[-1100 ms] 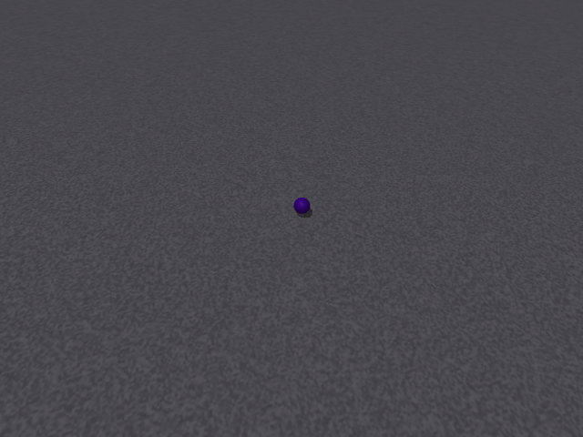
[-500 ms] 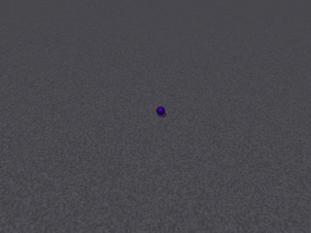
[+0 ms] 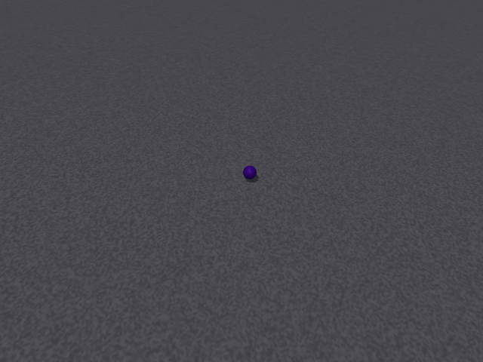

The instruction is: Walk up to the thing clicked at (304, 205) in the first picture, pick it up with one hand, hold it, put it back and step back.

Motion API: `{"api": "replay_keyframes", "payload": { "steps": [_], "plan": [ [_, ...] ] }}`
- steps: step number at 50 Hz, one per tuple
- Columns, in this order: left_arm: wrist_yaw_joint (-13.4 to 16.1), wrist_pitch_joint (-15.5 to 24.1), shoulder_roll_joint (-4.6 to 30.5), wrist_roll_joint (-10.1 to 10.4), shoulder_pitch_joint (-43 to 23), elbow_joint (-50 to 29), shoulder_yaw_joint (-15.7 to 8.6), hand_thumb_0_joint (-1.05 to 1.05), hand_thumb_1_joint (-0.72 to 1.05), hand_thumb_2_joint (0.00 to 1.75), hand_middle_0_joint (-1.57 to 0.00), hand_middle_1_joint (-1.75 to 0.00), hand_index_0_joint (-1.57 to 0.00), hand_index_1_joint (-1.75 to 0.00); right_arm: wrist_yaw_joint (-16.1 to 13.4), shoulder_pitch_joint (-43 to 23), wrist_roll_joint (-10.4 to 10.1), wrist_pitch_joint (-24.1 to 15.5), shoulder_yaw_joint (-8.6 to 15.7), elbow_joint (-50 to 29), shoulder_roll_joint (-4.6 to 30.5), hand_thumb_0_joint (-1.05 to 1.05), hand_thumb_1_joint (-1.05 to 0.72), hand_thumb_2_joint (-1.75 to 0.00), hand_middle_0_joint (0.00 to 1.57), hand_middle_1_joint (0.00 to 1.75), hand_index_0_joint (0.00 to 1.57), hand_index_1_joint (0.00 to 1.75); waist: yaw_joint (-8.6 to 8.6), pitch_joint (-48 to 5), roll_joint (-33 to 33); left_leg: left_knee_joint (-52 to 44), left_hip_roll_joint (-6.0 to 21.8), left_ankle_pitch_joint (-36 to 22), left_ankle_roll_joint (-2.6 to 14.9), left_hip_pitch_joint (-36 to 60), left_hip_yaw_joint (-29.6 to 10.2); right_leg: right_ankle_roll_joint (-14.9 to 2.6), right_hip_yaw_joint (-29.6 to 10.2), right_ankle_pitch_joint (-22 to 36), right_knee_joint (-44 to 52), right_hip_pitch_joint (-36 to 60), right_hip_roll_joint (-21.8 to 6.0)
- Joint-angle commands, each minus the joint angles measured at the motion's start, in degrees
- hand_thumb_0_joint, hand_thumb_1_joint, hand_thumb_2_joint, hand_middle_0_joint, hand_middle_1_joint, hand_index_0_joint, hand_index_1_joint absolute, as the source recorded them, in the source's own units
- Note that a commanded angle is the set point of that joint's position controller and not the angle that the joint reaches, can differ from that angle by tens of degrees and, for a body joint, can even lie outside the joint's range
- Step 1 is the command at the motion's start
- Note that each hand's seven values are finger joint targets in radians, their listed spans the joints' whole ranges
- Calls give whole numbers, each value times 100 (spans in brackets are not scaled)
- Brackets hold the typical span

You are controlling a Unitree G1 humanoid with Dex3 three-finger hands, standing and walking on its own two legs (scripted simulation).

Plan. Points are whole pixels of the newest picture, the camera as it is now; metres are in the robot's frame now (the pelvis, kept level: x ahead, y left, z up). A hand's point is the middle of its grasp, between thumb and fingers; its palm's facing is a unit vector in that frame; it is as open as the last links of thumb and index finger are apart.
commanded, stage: stand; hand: left
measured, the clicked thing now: (249, 172) +1.25 -0.04 -0.74
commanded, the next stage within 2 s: walk up in 0.02 s
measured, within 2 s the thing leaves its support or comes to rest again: neither
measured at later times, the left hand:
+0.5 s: hand out of the picture +0.16 +0.20 -0.15, palm faces -0.11 -0.92 -0.38, open 7.3 cm
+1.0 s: hand (190, 219) +0.48 +0.14 -0.14, palm faces -0.32 -0.86 -0.39, open 7.3 cm
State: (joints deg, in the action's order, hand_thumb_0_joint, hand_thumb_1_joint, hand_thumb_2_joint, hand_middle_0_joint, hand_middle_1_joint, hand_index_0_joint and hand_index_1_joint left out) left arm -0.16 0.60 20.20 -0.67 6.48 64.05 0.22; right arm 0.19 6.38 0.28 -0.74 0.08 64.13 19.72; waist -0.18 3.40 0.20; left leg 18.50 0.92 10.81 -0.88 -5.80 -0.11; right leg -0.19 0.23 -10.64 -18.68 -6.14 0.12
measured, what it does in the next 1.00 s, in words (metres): walks ahead: right foot, then left foot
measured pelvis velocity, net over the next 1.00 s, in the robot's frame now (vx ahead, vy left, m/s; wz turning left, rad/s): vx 0.32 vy -0.11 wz -0.25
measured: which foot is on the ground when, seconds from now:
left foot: down 0.00-0.32, up 0.34-0.64, down 0.66-1.00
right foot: down 0.00-0.06, up 0.08-0.28, down 0.30-0.68, up 0.70-1.00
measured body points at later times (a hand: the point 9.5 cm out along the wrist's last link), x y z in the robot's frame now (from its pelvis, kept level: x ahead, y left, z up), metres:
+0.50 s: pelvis +0.11 -0.08 -0.02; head +0.12 -0.09 +0.43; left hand +0.17 +0.25 -0.12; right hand +0.15 -0.42 -0.13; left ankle +0.14 +0.04 -0.70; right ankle +0.10 -0.20 -0.75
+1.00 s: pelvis +0.32 -0.11 -0.02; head +0.33 -0.12 +0.43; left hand +0.50 +0.18 -0.11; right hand +0.24 -0.43 -0.13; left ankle +0.30 +0.03 -0.75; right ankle +0.41 -0.27 -0.73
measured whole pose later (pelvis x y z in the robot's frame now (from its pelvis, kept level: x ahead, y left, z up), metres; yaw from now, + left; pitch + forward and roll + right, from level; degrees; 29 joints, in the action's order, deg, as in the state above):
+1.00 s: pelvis +0.32 -0.11 -0.02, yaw -14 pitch -2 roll +1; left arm -4.9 2.9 25.5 -1.0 12.9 50.3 -3.7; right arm 3.3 22.1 0.8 -4.5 3.9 49.0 24.7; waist 3.0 4.6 0.9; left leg 28.1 3.3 19.9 -0.5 -5.5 8.6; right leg -1.2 0.8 -12.1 -38.0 -27.2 -4.1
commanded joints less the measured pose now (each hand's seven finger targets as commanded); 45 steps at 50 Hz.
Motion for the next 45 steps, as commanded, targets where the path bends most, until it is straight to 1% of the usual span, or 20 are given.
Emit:
{"api": "replay_keyframes", "payload": {
  "steps": [1, 2, 3, 4, 5, 10, 14, 15, 16, 17, 18, 21, 29, 32, 33, 34, 35, 37, 39, 45],
  "plan": [
    [-121, 140, 1694, -128, 164, -768, -626, 0, 90, 90, -20, -30, -20, -30, 11, 217, 179, -246, 607, -715, 1812, 0, -90, -90, 20, 30, 20, 30, 159, -1009, 97, 255, 553, 1993, 608, 642, -440, -331, -697, -1784, -213, -482, -357],
    [-201, 105, 1618, -167, -87, -776, -628, 0, 90, 90, -20, -30, -20, -30, 39, 506, 211, -279, 700, -568, 1929, 0, -90, -90, 20, 30, 20, 30, 347, -589, -207, 21, 781, 3094, 775, 837, -787, -329, -609, -2563, -658, -1592, -316],
    [-274, 81, 1419, -186, -576, -978, -633, 0, 90, 90, -20, -30, -20, -30, 41, 774, 198, -283, 809, -552, 2040, 0, -90, -90, 20, 30, 20, 30, 600, -26, -725, -623, 1423, 3608, 1086, 837, -1585, -233, -288, -2105, -1744, -2545, -117],
    [-308, 66, 1347, -196, -767, -1192, -623, 0, 90, 90, -20, -30, -20, -30, 47, 869, 231, -322, 898, -659, 2213, 0, -90, -90, 20, 30, 20, 30, 707, 377, -1022, -1194, 2246, 3541, 1490, 831, -2342, -154, -274, -1733, -2804, -3406, -179],
    [-314, 101, 1361, -171, -700, -1285, -633, 0, 90, 90, -20, -30, -20, -30, 36, 722, 226, -401, 929, -802, 2256, 0, -90, -90, 20, 30, 20, 30, 552, 572, -807, -1272, 2575, 3162, 1626, 620, -2602, -176, -762, -1560, -3219, -3583, -516],
    [-580, 126, 1387, -106, 411, -1225, -718, 0, 90, 90, -20, -30, -20, -30, 129, -254, 298, -452, 911, -1380, 2038, 0, -90, -90, 20, 30, 20, 30, -158, 39, -1170, -832, 1638, 2191, 1127, -332, -611, -71, -216, -1134, -2223, -1679, -693],
    [-492, 200, 1543, -170, 1399, -914, -892, 0, 90, 90, -20, -30, -20, -30, 176, -82, 298, -305, 800, -1475, 1700, 0, -90, -90, 20, 30, 20, 30, -498, -184, 47, 1165, 843, 2478, 781, -1785, 454, -3, 565, -321, -1379, 623, 3],
    [-399, 240, 1783, -198, 2031, -823, -1004, 0, 90, 90, -20, -30, -20, -30, 175, 35, 301, -277, 687, -1518, 1421, 0, -90, -90, 20, 30, 20, 30, -798, -402, 933, 2579, 508, 2533, 665, -2547, 738, -159, 244, -988, -1169, 1436, 5],
    [-281, 276, 2325, -212, 2477, -936, -1137, 0, 90, 90, -20, -30, -20, -30, 211, -167, 197, -280, 528, -1786, 1025, 0, -90, -90, 20, 30, 20, 30, -1078, -220, 2325, 4405, -204, 2759, 398, -3675, 762, -671, -2435, -3190, 373, 1293, -1322],
    [-296, 315, 2557, -156, 1903, -1216, -1067, 0, 90, 90, -20, -30, -20, -30, 198, -180, 169, -257, 628, -1850, 1433, 0, -90, -90, 20, 30, 20, 30, -716, 65, 1575, 4673, 87, 2325, 236, -3416, -98, -1443, -4394, -4077, 1311, 190, -2303],
    [-291, 326, 2510, -61, 1384, -1423, -1040, 0, 90, 90, -20, -30, -20, -30, 202, -141, 121, -274, 718, -1710, 1818, 0, -90, -90, 20, 30, 20, 30, -472, 436, 823, 4800, 393, 1900, 228, -3376, -335, -1633, -4280, -4051, 1285, -136, -2296],
    [-220, 372, 2070, -11, 965, -1564, -904, 0, 90, 90, -20, -30, -20, -30, 242, 632, 65, -291, 702, -1388, 1733, 0, -90, -90, 20, 30, 20, 30, -113, 145, 653, 4175, 691, 1196, 296, -2788, -348, -1257, -2607, -2427, 676, -268, -1620],
    [-277, 467, 1999, -17, 935, -1879, -803, 0, 90, 90, -20, -30, -20, -30, 395, 510, 137, -390, 780, -1758, 1533, 0, -90, -90, 20, 30, 20, 30, -65, 73, 495, 1803, 387, 417, 158, -1327, 258, -1130, -1236, -1232, 244, -1175, -1229],
    [-262, 451, 1570, -63, 832, -1992, -616, 0, 90, 90, -20, -30, -20, -30, 273, 1822, 170, -487, 974, -1430, 1799, 0, -90, -90, 20, 30, 20, 30, 675, -508, -520, 1302, 143, 516, 317, 1226, 286, -751, -529, -785, -1857, -2637, -619],
    [-248, 464, 1095, -23, 1162, -2002, -495, 0, 90, 90, -20, -30, -20, -30, 203, 2353, 237, -536, 1103, -1408, 2245, 0, -90, -90, 20, 30, 20, 30, 873, -728, -1961, 190, 1229, 2397, 671, 1757, -1527, -478, 7, -1179, -3922, -3397, 159],
    [-178, 437, 1309, 17, 1314, -1953, -543, 0, 90, 90, -20, -30, -20, -30, 193, 2097, 174, -565, 1104, -1662, 2479, 0, -90, -90, 20, 30, 20, 30, 705, -605, -1662, -894, 2415, 3640, 1137, 1339, -3902, -311, -457, -1911, -4802, -3910, 517],
    [-125, 435, 1807, -41, 1252, -1871, -610, 0, 90, 90, -20, -30, -20, -30, 204, 1601, 5, -539, 1084, -1802, 2452, 0, -90, -90, 20, 30, 20, 30, 466, -279, -880, -956, 2536, 3680, 1401, 508, -3928, -339, -923, -1775, -5084, -3624, 77],
    [-168, 428, 1802, 46, 1403, -1657, -644, 0, 90, 90, -20, -30, -20, -30, 200, 1065, -10, -540, 896, -1945, 2031, 0, -90, -90, 20, 30, 20, 30, 124, 224, -556, -701, 2014, 2676, 1350, -146, -2339, -236, -850, -1113, -4772, -3388, -282],
    [-234, 429, 1691, 49, 1497, -1537, -655, 0, 90, 90, -20, -30, -20, -30, 190, 1071, 13, -579, 799, -1933, 1872, 0, -90, -90, 20, 30, 20, 30, 87, 234, -892, -629, 1653, 1375, 1229, -393, -1309, -101, -644, -824, -4179, -2996, -450],
    [-432, 382, 1386, 1, 660, -1854, -602, 0, 90, 90, -20, -30, -20, -30, 214, 1224, 61, -577, 810, -2018, 1994, 0, -90, -90, 20, 30, 20, 30, 212, 118, -949, -446, 1508, 236, 1364, -273, -297, -5, -23, -266, -2359, -2394, -562]
  ]
}}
